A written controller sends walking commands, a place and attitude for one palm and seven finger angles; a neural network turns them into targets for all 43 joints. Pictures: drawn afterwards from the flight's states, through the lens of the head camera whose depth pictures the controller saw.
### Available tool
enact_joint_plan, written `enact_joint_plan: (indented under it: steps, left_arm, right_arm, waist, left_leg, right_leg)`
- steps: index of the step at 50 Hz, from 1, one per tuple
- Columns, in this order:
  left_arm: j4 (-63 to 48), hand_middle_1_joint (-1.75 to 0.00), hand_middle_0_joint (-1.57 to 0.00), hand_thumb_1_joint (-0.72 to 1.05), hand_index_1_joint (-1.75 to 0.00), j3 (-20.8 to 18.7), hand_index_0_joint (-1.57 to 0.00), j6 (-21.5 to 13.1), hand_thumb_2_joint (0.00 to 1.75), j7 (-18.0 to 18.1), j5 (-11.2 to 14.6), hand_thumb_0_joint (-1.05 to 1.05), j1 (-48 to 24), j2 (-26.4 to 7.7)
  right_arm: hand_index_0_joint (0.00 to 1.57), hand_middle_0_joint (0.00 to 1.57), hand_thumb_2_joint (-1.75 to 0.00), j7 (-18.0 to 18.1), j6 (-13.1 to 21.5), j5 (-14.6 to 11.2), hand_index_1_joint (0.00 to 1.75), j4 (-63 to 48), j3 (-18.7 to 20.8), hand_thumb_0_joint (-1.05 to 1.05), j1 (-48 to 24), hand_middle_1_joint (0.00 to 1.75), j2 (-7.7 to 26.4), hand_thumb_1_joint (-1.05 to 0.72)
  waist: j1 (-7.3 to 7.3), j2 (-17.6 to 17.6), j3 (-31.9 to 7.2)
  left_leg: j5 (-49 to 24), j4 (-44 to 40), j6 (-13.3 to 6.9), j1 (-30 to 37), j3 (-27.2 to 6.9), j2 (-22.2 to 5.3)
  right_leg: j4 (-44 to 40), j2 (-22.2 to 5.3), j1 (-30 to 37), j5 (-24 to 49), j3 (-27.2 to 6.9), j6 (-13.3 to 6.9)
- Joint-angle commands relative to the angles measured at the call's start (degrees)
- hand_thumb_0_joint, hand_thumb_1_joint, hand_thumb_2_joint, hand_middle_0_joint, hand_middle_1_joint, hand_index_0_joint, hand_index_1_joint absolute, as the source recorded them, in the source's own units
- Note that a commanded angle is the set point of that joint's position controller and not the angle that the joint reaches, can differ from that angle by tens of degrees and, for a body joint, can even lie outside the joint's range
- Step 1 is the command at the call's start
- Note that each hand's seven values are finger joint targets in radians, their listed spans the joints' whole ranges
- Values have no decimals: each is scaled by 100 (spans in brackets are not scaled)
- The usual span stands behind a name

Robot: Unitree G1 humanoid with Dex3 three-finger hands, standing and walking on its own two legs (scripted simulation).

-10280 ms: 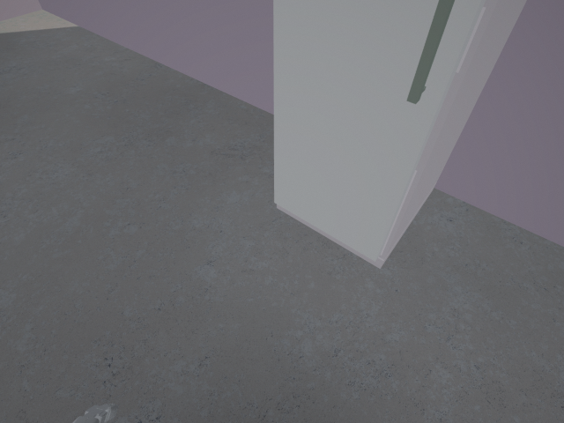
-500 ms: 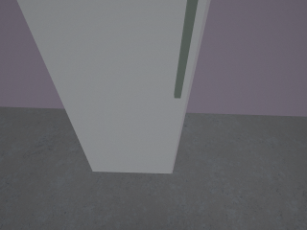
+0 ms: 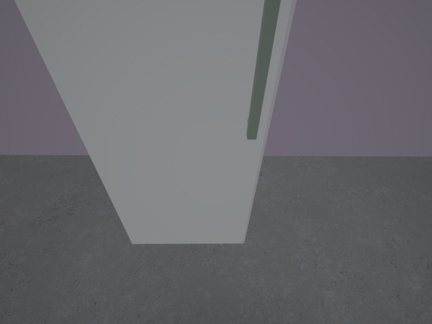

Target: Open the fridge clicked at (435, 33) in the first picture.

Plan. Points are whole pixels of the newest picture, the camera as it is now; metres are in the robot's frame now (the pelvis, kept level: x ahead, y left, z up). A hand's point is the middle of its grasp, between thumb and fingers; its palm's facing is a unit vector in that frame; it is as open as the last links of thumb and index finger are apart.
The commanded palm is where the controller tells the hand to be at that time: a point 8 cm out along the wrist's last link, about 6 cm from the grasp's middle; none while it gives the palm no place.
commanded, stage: look again from close up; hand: right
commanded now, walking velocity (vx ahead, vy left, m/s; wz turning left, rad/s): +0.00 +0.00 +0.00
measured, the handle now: (262, 52) +0.57 -0.06 +0.24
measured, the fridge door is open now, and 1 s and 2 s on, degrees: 0 0 0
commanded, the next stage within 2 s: shuffle to correct the standing spot in 1.66 s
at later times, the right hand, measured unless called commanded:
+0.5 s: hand out of the picture +0.00 -0.16 -0.18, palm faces +0.04 +0.98 -0.18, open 7.3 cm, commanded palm none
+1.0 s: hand out of the picture +0.00 -0.16 -0.18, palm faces +0.05 +0.99 -0.16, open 7.3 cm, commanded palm none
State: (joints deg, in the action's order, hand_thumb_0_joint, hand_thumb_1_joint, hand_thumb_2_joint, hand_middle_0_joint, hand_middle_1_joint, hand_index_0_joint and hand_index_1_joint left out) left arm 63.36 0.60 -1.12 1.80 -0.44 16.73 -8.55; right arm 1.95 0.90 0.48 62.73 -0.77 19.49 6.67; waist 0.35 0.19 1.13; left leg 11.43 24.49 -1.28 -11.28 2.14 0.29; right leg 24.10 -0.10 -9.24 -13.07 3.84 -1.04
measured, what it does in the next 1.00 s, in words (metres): stands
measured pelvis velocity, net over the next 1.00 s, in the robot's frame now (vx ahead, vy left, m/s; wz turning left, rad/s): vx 0.01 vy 0.00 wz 0.00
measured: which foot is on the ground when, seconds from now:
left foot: down 0.00-1.00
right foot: down 0.00-1.00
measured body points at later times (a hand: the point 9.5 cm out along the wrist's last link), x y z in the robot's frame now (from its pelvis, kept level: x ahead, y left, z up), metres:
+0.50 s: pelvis +0.00 +0.00 +0.00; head +0.01 +0.00 +0.45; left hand -0.02 +0.21 -0.16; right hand +0.00 -0.21 -0.16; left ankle +0.02 +0.10 -0.74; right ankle +0.00 -0.10 -0.74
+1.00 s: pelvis +0.01 +0.00 +0.00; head +0.02 +0.00 +0.45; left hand +0.00 +0.21 -0.16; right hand +0.00 -0.21 -0.16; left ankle +0.02 +0.10 -0.74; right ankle +0.00 -0.11 -0.74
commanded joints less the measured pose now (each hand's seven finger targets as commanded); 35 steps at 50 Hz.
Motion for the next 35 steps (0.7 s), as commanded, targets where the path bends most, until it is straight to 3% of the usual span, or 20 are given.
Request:
enact_joint_plan:
  steps: [1, 9, 22, 35]
  left_arm:
    - [-113, -30, -20, 90, -30, -66, -20, -49, 90, 17, -5, 0, 394, -450]
    - [-58, -30, -20, 90, -30, -69, -20, -34, 90, 14, -22, 0, 497, -375]
    - [-2, -30, -20, 90, -30, -65, -20, -82, 90, 25, -18, 0, 593, -360]
    - [1, -30, -20, 90, -30, -75, -20, -79, 90, 26, -20, 0, 543, -386]
  right_arm:
    - [20, 20, -90, 23, 74, 25, 30, -218, 100, 0, 301, 30, 602, -90]
    - [20, 20, -90, 23, 64, 13, 30, -231, 119, 0, 301, 30, 574, -90]
    - [20, 20, -90, 35, 74, 19, 30, -217, 125, 0, 293, 30, 558, -90]
    - [20, 20, -90, 26, 76, 19, 30, -161, 115, 0, 308, 30, 553, -90]
  waist:
    - [-58, 124, 379]
    - [-44, 72, 440]
    - [-18, 6, 344]
    - [-27, 10, 406]
  left_leg:
    - [-79, -613, -115, -93, -727, -608]
    - [229, -671, -116, -167, -741, -605]
    - [-225, -481, -116, 28, -644, -575]
    - [-54, -534, -96, -95, -644, -578]
  right_leg:
    - [-529, -524, -355, 125, -522, -23]
    - [-544, -495, -436, -26, -513, -13]
    - [-617, -582, -439, 231, -553, -31]
    - [-663, -574, -364, 82, -573, -43]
